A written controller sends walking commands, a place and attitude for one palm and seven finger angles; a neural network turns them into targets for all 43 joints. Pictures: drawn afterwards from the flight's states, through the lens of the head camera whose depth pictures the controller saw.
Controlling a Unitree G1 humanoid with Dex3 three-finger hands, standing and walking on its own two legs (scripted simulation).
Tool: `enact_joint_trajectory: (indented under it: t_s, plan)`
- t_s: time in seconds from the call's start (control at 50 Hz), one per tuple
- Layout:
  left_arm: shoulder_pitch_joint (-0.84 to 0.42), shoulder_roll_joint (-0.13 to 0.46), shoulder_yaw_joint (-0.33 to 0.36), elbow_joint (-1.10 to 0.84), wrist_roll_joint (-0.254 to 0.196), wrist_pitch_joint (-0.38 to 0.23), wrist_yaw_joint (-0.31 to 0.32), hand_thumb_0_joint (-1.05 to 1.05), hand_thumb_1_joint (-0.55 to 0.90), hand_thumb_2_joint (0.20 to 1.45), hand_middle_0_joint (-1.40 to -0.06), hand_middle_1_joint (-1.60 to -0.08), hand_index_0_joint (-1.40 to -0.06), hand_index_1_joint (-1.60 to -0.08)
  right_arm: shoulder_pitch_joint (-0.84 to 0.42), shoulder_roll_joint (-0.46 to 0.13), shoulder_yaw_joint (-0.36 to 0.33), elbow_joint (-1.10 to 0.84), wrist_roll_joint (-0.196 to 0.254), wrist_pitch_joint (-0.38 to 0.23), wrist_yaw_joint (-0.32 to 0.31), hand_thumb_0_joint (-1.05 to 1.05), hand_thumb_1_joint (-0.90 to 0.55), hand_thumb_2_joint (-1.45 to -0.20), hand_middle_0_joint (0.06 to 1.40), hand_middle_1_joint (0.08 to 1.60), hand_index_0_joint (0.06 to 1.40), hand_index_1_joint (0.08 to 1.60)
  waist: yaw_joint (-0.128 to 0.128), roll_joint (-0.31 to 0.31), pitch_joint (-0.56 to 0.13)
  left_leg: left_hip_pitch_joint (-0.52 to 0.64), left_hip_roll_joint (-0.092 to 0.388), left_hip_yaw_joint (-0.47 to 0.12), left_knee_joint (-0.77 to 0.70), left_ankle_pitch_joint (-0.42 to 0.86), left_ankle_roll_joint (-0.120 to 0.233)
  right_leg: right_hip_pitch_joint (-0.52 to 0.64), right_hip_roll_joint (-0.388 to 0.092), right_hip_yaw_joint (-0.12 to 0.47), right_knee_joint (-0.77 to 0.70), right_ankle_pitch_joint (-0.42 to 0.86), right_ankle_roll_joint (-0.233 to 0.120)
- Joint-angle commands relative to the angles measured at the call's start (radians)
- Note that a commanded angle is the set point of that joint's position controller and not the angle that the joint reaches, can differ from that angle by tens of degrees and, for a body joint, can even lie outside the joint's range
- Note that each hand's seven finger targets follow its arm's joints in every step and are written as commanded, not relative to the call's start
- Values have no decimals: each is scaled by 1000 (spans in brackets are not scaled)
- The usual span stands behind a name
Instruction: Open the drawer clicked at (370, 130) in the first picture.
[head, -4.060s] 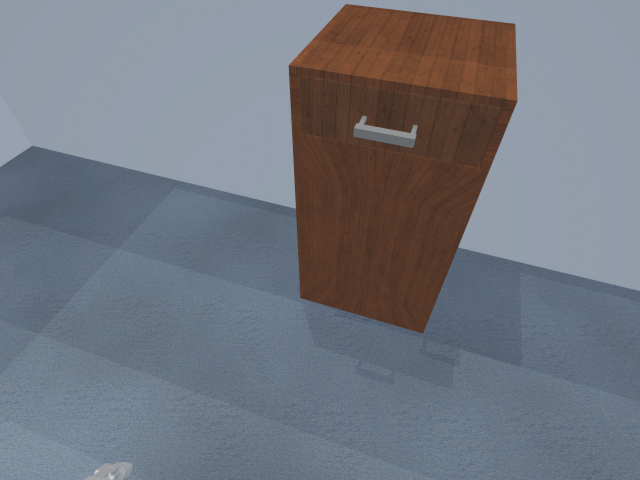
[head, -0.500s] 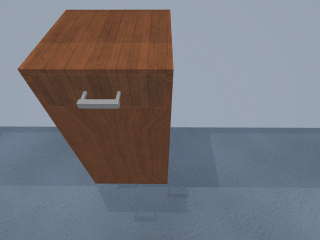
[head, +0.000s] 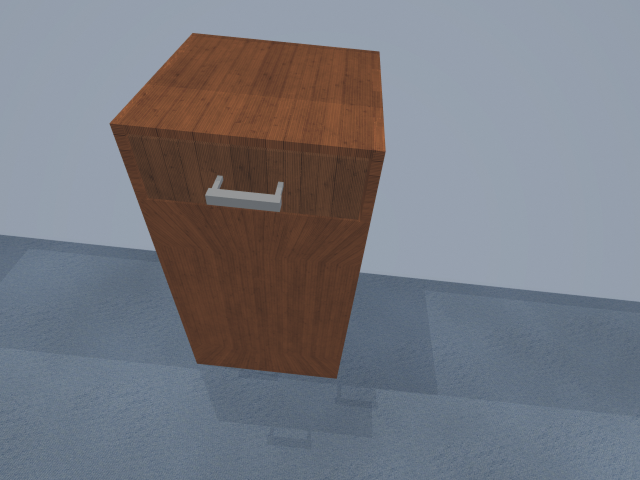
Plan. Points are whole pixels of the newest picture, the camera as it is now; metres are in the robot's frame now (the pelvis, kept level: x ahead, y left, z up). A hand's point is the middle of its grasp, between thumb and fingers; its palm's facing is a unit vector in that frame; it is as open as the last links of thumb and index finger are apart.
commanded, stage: come to a stop and stand still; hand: left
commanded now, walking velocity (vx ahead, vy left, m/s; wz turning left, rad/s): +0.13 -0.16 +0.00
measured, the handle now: (246, 192) +0.57 +0.18 +0.03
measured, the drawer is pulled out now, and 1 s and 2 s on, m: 0.00 0.00 0.00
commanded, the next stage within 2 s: look again from close up in 0.12 s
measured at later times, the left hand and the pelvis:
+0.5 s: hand out of the picture +0.02 +0.12 -0.18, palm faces +0.02 -0.98 -0.20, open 7.3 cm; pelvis +0.02 -0.05 -0.01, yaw +0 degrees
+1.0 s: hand (202, 443) +0.17 +0.16 -0.04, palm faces -0.06 -0.64 -0.76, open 7.5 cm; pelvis -0.01 -0.04 -0.01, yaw -2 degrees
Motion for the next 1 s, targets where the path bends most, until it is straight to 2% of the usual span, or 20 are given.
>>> enact_joint_trajectory:
  t_s: [0.0, 0.1, 0.16, 0.18, 0.2, 0.22, 0.26, 0.3, 0.38, 0.48, 0.54, 0.74, 0.76, 0.78, 0.8, 0.82, 0.84, 0.86, 0.94, 0.98]
  plan:
    - [15, 32, 7, -33, 2, -28, -16, 0, 900, 900, -200, -300, -200, -300, -2, -160, -22, -36, 2, -29, -25, 0, -900, -900, 200, 300, 200, 300, -9, 243, 179, -106, 226, -211, -339, -172, 128, -113, 10, 37, 210, -30, 4]
    - [-26, 10, -9, -42, -7, -39, -20, 0, 900, 900, -200, -300, -200, -300, 112, -167, -33, 7, -1, -32, -34, 0, -900, -900, 200, 300, 200, 300, -60, 205, 132, 69, 246, -178, -241, 180, 160, -106, -3, 11, 58, -90, 13]
    - [27, -1, -11, -20, -16, -48, -14, 0, 900, 900, -200, -300, -200, -300, 107, -168, -34, 25, 3, -31, -36, 0, -900, -900, 200, 300, 200, 300, -37, 206, 64, 74, 225, -133, -125, 416, 142, 52, 17, -9, -148, -31, 7]
    - [85, 0, -9, 5, -17, -55, -12, 0, 900, 900, -200, -300, -200, -300, 101, -163, -34, 30, 9, -32, -36, 0, -900, -900, 200, 300, 200, 300, -9, 174, 23, 53, 194, -100, -63, 408, 108, 155, 18, -17, -277, 118, 5]
    - [183, 59, -17, 78, -8, -80, 45, 0, 900, 900, -200, -300, -200, -300, -41, -167, -29, -22, 34, -51, -14, 0, -900, -900, 200, 300, 200, 300, 57, 115, 110, -132, 152, 13, 161, 303, 18, 175, -80, 122, -313, 332, -18]
    - [216, 126, -11, 76, -6, -94, 36, 0, 900, 900, -200, -300, -200, -300, -28, -86, -7, -63, 32, -45, 1, 0, -900, -900, 200, 300, 200, 300, 30, -101, 88, -197, 31, 58, 261, 74, -1, 256, -161, 181, -356, 628, -31]
    - [166, 55, -31, 52, -7, -102, 38, 0, 900, 900, -200, -300, -200, -300, 95, -47, -5, -32, 17, -32, -7, 0, -900, -900, 200, 300, 200, 300, -25, -216, -91, -202, 20, 24, 302, -169, 19, 375, -189, 167, -282, 823, -107]
    - [147, 43, -29, 27, -10, -101, 48, 0, 900, 900, -200, -300, -200, -300, 90, -58, -4, -26, 21, -25, -7, 0, -900, -900, 200, 300, 200, 300, -18, -171, -128, -236, 21, 27, 357, -156, 19, 460, -188, 145, -240, 983, -147]
    - [113, 54, -30, 9, -11, -86, 44, 0, 900, 900, -200, -300, -200, -300, 55, -13, 12, -26, 21, -23, -8, 0, -900, -900, 200, 300, 200, 300, -21, -14, -10, -155, -2, 62, 197, -82, 13, 310, -169, 133, -273, 781, -173]
    - [117, -12, -47, 22, -21, -73, 42, 0, 900, 900, -200, -300, -200, -300, 130, -68, 12, 18, 15, -36, -19, 0, -900, -900, 200, 300, 200, 300, -36, 91, 76, -22, 117, -48, -14, 278, 60, 138, -55, 87, -263, 284, -73]
    - [131, -5, -50, 28, -15, -71, 42, 0, 900, 900, -200, -300, -200, -300, 92, -60, 23, 22, 15, -29, -17, 0, -900, -900, 200, 300, 200, 300, -23, 150, 155, -89, 110, -58, -36, 197, 66, 123, -51, 98, -301, 168, -76]
    - [160, 0, -56, 32, -19, -87, 36, 0, 900, 900, -200, -300, -200, -300, 119, -68, 33, 31, 16, -33, -18, 0, -900, -900, 200, 300, 200, 300, -30, 51, 105, -62, 83, -42, -60, 138, 53, 161, -71, 129, -351, 162, -80]
    - [231, 39, -47, 55, -5, -112, 80, 0, 900, 900, -200, -300, -200, -300, 13, -101, 19, -30, 26, -45, -13, 0, -900, -900, 200, 300, 200, 300, 23, -140, 216, -213, 67, 14, 172, 91, 20, 150, -126, 223, -347, 855, 45]
    - [-528, 281, -175, -1456, 71, -285, 59, 0, 877, 890, -202, -315, -202, -315, -29, -263, 24, -415, 90, -197, -60, 0, -900, -900, 200, 300, 200, 300, -84, 231, -279, 127, -3, 25, -26, 223, 85, 167, -37, 275, -241, 507, -48]
    - [-202, 272, -89, -1221, 85, -208, 151, 0, 853, 880, -203, -330, -203, -330, -100, -198, 31, -338, 68, -282, -97, 0, -900, -900, 200, 300, 200, 300, -16, 426, -239, 145, -1, 11, -52, 288, 70, 164, 14, 137, -198, 225, -85]
    - [-150, 215, -81, -1223, 34, -146, 217, 0, 830, 870, -205, -345, -205, -345, -97, -206, 2, -297, 89, -310, -108, 0, -900, -900, 200, 300, 200, 300, -27, 392, -110, 30, 7, 5, -63, 153, 33, 60, 27, 95, -218, 77, -74]
    - [173, 16, -184, -964, 67, -36, 220, 0, 807, 860, -207, -360, -207, -360, -64, -129, 3, -293, 114, -301, -108, 0, -900, -900, 200, 300, 200, 300, -28, 195, -76, -33, 20, -15, -59, 107, 51, 78, 35, 70, -196, 72, -63]
    - [30, 42, -212, -1192, 101, -39, 232, 0, 783, 850, -208, -375, -208, -375, -104, -164, -1, -395, 123, -314, -101, 0, -900, -900, 200, 300, 200, 300, -20, 162, -22, -66, 1, -32, -50, 74, 60, 54, 30, 65, -205, 48, -56]
    - [42, 76, -292, -1142, 457, -39, 316, 0, 690, 810, -215, -435, -215, -435, -125, -224, -1, -480, 50, -306, -76, 0, -900, -900, 200, 300, 200, 300, -64, -133, -12, -177, -43, -35, 103, -2, 72, -185, 52, 131, -191, -226, -52]
    - [124, 64, -262, -988, 639, -38, 371, 0, 643, 790, -218, -465, -218, -465, -164, -235, -35, -536, 10, -242, -49, 0, -900, -900, 200, 300, 200, 300, -32, -216, 45, -270, -67, -39, 150, -56, 52, -233, 43, 165, -213, -369, -58]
